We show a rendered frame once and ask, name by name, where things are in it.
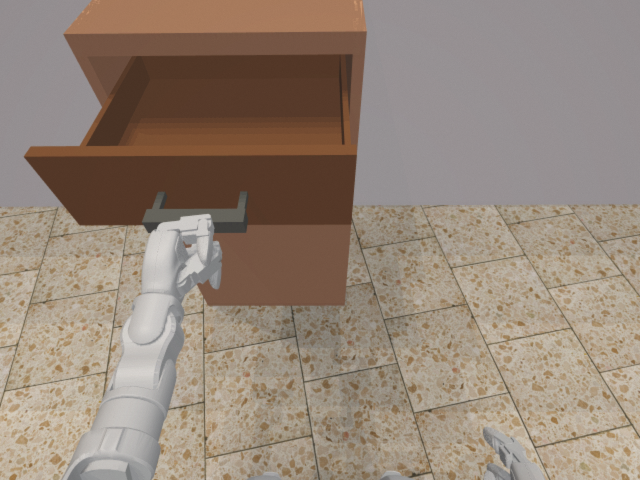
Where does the left robot forearm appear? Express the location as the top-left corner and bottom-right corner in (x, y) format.
(61, 292), (185, 480)

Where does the cabinet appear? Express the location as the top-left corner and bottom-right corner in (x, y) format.
(63, 0), (367, 306)

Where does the drawer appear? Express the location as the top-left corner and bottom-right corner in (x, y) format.
(24, 54), (357, 226)

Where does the robot right shin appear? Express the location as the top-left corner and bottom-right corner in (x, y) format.
(380, 471), (401, 479)

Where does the left robot hand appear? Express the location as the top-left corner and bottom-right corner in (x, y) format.
(141, 214), (222, 303)

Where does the handle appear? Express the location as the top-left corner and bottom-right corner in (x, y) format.
(142, 191), (249, 233)

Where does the right robot hand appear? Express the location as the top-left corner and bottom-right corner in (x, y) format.
(483, 427), (546, 480)

